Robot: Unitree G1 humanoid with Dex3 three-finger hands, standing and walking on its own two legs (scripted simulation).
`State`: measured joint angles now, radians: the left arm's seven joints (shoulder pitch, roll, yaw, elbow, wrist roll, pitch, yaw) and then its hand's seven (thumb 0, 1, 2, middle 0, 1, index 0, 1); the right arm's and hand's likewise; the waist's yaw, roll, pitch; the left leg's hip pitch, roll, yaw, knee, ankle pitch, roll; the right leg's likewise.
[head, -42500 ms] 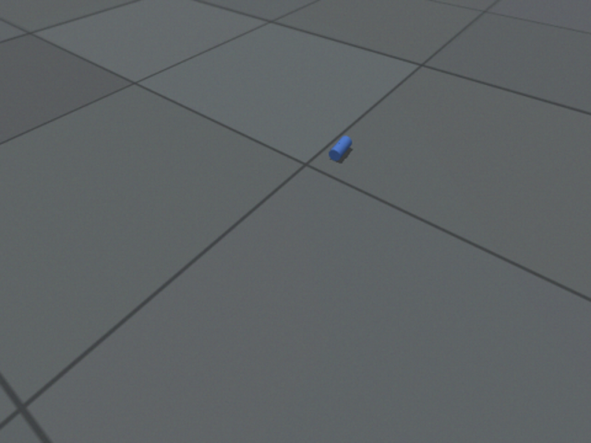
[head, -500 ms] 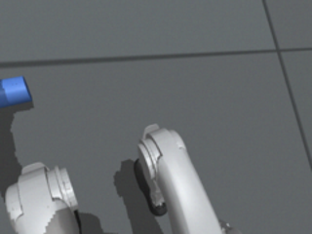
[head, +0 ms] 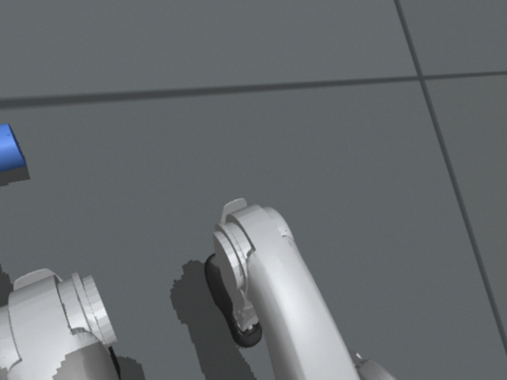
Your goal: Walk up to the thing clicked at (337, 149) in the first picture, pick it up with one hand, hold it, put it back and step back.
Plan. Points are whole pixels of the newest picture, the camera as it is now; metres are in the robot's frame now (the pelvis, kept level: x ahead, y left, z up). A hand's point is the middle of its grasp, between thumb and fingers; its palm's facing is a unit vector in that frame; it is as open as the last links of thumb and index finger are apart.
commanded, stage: close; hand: left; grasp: from above
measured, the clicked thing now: out of the picture +0.49 +0.27 -0.27
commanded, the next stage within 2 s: settle in 1.70 s
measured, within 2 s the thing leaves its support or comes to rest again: neither
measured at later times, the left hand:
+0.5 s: hand out of the picture +0.48 +0.28 -0.24, palm faces -0.43 -0.13 -0.89, open 11.8 cm
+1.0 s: hand out of the picture +0.47 +0.27 -0.24, palm faces -0.44 -0.12 -0.89, open 10.4 cm
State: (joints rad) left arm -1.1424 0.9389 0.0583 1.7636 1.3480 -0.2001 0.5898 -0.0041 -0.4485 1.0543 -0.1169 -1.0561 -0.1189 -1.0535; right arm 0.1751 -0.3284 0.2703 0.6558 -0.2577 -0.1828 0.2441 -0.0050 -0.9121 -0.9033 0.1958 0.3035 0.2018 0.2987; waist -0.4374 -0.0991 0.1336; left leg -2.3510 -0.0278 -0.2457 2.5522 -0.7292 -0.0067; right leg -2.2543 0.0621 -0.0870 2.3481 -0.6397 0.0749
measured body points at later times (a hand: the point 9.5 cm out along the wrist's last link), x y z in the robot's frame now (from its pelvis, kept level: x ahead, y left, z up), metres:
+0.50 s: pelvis +0.00 +0.00 +0.00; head +0.28 +0.12 +0.33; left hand +0.50 +0.28 -0.19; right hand +0.03 -0.24 -0.04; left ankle +0.06 +0.12 -0.27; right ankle +0.13 -0.14 -0.27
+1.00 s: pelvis -0.01 +0.00 +0.01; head +0.27 +0.12 +0.34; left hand +0.49 +0.27 -0.19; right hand +0.02 -0.25 -0.03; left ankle +0.06 +0.12 -0.27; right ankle +0.13 -0.14 -0.27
